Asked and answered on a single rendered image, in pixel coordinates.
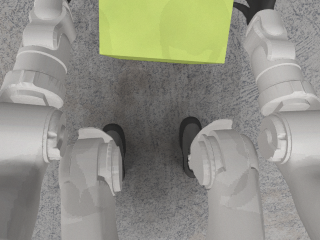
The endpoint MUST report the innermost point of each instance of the robot shin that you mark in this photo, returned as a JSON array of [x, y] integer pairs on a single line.
[[65, 161], [223, 124]]

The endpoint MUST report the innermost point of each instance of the left robot forearm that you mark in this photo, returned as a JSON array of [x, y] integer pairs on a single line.
[[43, 57]]

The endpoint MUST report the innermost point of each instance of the right robot forearm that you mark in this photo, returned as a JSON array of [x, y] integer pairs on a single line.
[[277, 73]]

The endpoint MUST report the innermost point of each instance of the right robot hand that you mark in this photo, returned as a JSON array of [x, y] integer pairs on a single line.
[[254, 7]]

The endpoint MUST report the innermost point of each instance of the right robot upper arm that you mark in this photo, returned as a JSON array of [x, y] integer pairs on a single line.
[[291, 139]]

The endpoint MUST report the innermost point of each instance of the robot right shin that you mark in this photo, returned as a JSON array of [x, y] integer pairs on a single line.
[[223, 124]]

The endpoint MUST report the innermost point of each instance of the left robot upper arm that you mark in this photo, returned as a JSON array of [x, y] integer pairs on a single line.
[[31, 137]]

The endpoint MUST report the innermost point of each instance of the robot left shin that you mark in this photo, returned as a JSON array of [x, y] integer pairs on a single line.
[[65, 161]]

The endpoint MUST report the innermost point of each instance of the carton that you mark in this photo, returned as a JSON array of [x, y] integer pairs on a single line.
[[168, 31]]

